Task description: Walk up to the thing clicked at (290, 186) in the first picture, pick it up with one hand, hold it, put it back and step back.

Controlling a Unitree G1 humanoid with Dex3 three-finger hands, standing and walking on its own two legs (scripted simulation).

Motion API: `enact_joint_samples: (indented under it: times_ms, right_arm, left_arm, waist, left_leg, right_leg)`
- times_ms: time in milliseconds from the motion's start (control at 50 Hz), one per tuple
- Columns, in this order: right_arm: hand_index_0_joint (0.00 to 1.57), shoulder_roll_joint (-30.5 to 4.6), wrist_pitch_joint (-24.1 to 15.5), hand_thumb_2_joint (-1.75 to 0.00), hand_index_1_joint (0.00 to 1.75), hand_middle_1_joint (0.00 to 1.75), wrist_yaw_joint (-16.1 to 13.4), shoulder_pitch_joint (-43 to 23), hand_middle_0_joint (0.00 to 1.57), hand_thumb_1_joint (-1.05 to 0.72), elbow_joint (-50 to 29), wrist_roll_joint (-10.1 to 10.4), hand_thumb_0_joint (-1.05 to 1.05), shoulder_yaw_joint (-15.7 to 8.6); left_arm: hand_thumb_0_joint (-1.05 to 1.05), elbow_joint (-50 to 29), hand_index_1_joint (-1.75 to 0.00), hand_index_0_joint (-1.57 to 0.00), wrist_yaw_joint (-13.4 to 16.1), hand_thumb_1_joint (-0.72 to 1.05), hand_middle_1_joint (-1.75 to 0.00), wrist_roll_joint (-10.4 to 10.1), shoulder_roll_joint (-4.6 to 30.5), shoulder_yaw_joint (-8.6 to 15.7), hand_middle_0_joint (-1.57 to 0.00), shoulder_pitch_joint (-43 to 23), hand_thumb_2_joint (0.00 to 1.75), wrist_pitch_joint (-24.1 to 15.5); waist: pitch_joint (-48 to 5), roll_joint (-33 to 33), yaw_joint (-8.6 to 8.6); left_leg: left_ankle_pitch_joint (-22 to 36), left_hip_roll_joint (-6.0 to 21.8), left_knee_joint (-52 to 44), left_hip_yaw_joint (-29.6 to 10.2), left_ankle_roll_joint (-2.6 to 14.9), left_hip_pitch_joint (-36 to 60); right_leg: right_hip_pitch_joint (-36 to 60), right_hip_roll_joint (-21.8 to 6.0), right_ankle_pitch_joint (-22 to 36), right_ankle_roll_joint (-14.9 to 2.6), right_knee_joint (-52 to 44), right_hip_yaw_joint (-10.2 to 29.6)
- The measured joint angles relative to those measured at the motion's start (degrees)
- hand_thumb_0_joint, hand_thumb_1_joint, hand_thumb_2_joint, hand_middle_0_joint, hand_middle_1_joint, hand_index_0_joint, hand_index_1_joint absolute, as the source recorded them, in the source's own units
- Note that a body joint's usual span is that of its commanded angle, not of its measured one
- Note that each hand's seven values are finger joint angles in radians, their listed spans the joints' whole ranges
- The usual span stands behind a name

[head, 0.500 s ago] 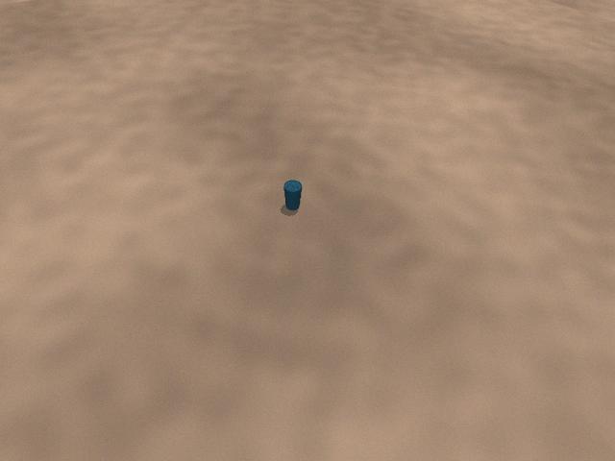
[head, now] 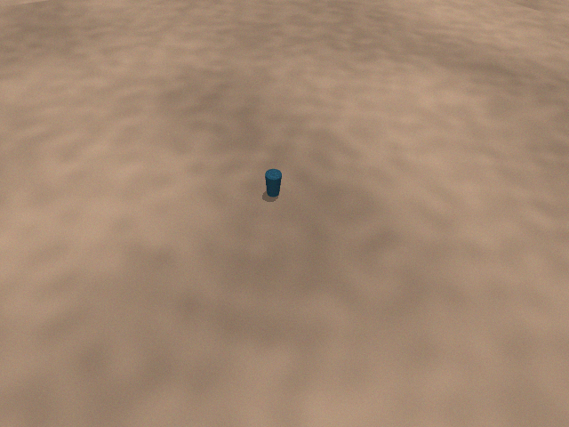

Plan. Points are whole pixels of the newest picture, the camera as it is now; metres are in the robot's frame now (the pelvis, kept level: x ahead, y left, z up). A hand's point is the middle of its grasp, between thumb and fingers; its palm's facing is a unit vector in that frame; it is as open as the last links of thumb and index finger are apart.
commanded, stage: stand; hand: left
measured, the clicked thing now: (273, 183) +1.35 +0.03 -0.72
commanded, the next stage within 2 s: walk up in 0.62 s
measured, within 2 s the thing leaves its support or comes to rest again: neither
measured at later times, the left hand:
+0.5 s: hand out of the picture +0.07 +0.25 -0.16, palm faces -0.02 -0.94 -0.33, open 7.4 cm
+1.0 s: hand (25, 414) +0.19 +0.39 -0.15, palm faces -0.30 -0.82 -0.50, open 7.4 cm
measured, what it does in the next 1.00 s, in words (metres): steps to the left, turning right: left foot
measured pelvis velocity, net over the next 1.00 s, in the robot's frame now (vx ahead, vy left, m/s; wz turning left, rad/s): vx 0.07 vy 0.10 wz -0.31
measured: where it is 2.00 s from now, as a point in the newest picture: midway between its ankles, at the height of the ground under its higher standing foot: (223, 340)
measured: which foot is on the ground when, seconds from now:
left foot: down 0.00-0.66, up 0.68-0.90, down 0.92-1.00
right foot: down 0.00-0.94, up 0.96-1.00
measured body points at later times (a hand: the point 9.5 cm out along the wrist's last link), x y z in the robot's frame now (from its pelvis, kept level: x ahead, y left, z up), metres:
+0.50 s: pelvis +0.00 +0.00 +0.00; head +0.01 +0.00 +0.45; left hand +0.07 +0.30 -0.13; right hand +0.07 -0.30 -0.13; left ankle -0.01 +0.12 -0.75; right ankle -0.01 -0.12 -0.75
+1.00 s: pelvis +0.07 +0.10 -0.02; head +0.10 +0.08 +0.43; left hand +0.21 +0.43 -0.12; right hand +0.06 -0.25 -0.12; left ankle +0.10 +0.22 -0.75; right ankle +0.00 -0.07 -0.71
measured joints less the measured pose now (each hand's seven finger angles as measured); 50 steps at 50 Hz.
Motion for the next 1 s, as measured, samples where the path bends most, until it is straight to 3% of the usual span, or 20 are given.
enact_joint_samples:
  times_ms: [620,660,700,740,780,840,900,920,940,960,1000]
  right_arm:
    - [0.20,-0.2,0.0,-0.90,0.30,0.30,0.1,1.2,0.21,-0.91,0.0,0.0,0.00,0.3]
    - [0.20,-0.8,0.5,-0.90,0.30,0.30,2.1,1.1,0.21,-0.91,-2.5,-1.3,0.00,-1.3]
    - [0.20,-2.8,0.6,-0.90,0.30,0.30,3.8,0.7,0.21,-0.90,-5.9,-2.2,0.01,-2.6]
    - [0.20,-4.8,0.7,-0.90,0.30,0.30,4.9,0.2,0.21,-0.90,-9.1,-2.6,0.01,-3.9]
    - [0.20,-6.4,0.6,-0.90,0.30,0.30,5.6,-0.1,0.21,-0.91,-11.5,-2.5,0.00,-4.9]
    - [0.20,-7.8,0.7,-0.90,0.30,0.30,6.2,0.8,0.20,-0.91,-13.2,-2.6,0.00,-5.6]
    - [0.20,-8.6,1.2,-0.90,0.30,0.30,6.7,2.1,0.20,-0.91,-13.8,-2.9,0.00,-5.9]
    - [0.20,-8.7,1.2,-0.90,0.30,0.30,6.8,2.6,0.20,-0.91,-14.2,-3.0,0.00,-6.0]
    - [0.20,-8.4,0.8,-0.90,0.30,0.30,6.7,3.0,0.20,-0.91,-14.5,-3.0,0.00,-6.1]
    - [0.20,-7.7,0.3,-0.90,0.30,0.30,6.4,3.4,0.20,-0.91,-14.9,-3.2,0.00,-6.2]
    - [0.20,-6.6,0.0,-0.90,0.30,0.30,6.0,4.8,0.20,-0.91,-15.5,-3.0,0.00,-5.8]
  left_arm:
    - [0.00,0.3,-0.30,-0.20,-0.2,0.90,-0.30,0.0,0.2,0.1,-0.20,1.0,0.90,0.0]
    - [0.00,-1.8,-0.30,-0.20,-0.9,0.90,-0.30,0.1,0.4,0.9,-0.20,3.1,0.90,-0.5]
    - [0.00,-3.0,-0.30,-0.20,-1.4,0.90,-0.30,0.4,0.2,1.6,-0.20,6.4,0.90,-1.0]
    - [0.00,-2.8,-0.30,-0.20,-1.4,0.90,-0.30,0.7,-0.1,2.2,-0.21,8.7,0.90,-1.0]
    - [0.00,-2.7,-0.30,-0.20,-1.0,0.90,-0.30,0.7,0.1,2.6,-0.21,10.0,0.90,-0.9]
    - [0.00,-4.1,-0.30,-0.20,-0.6,0.90,-0.30,0.6,1.5,3.4,-0.21,11.1,0.90,-1.2]
    - [0.00,-6.2,-0.30,-0.20,-0.2,0.90,-0.30,0.6,3.4,4.0,-0.21,11.8,0.90,-1.7]
    - [0.00,-6.7,-0.30,-0.20,-0.1,0.90,-0.30,0.6,4.2,4.1,-0.21,11.9,0.90,-1.7]
    - [0.00,-7.0,-0.30,-0.20,0.1,0.90,-0.30,0.6,5.3,4.2,-0.21,11.7,0.90,-1.4]
    - [0.00,-6.8,-0.30,-0.20,0.6,0.90,-0.30,0.6,6.1,4.5,-0.21,11.4,0.90,-0.9]
    - [0.01,-6.3,-0.30,-0.20,1.7,0.90,-0.30,0.4,6.6,4.4,-0.20,10.5,0.90,0.1]
  waist:
    - [0.0,-0.2,0.08]
    - [-0.1,-0.1,0.54]
    - [-0.7,1.3,0.75]
    - [-1.2,3.2,0.33]
    - [-1.0,4.7,-0.55]
    - [-0.5,5.0,-0.51]
    - [-0.4,4.4,0.02]
    - [-0.3,4.0,-0.01]
    - [0.2,2.6,-0.18]
    - [0.5,1.3,-0.36]
    - [0.1,1.2,-1.35]
  left_leg:
    - [0.5,0.0,-0.6,-0.2,-0.03,0.2]
    - [-7.8,0.1,5.3,1.5,1.56,-2.3]
    - [-15.3,-0.9,14.1,0.0,3.21,-5.6]
    - [-15.2,-1.9,22.8,-3.2,3.45,-9.3]
    - [-14.1,-1.9,27.6,-5.6,2.61,-12.4]
    - [-15.6,-1.1,26.4,-7.3,1.46,-14.3]
    - [-16.4,-0.3,20.3,-8.1,1.47,-14.0]
    - [-14.0,0.0,16.8,-7.8,1.42,-13.0]
    - [-7.2,-0.7,14.5,-6.2,0.65,-11.8]
    - [-5.3,-1.5,14.3,-4.3,0.23,-11.1]
    - [-6.6,-1.2,13.2,-1.8,0.71,-9.2]
  right_leg:
    - [0.2,0.0,0.4,-0.05,-0.6,-0.2]
    - [-1.9,0.3,-1.4,-0.80,2.6,1.6]
    - [-4.4,1.3,-3.0,-0.99,5.7,4.5]
    - [-6.1,2.3,-3.3,-0.88,6.9,7.0]
    - [-6.6,2.6,-3.0,-0.51,6.4,8.4]
    - [-6.5,2.0,-3.1,0.17,5.5,10.9]
    - [-6.5,0.8,-4.5,0.84,6.0,13.6]
    - [-6.9,0.3,-5.7,0.95,7.5,14.5]
    - [-7.9,-0.7,-8.2,0.09,10.9,15.7]
    - [-10.1,-1.0,-13.1,-0.95,17.1,16.4]
    - [-16.3,0.2,-17.5,-1.66,30.0,11.9]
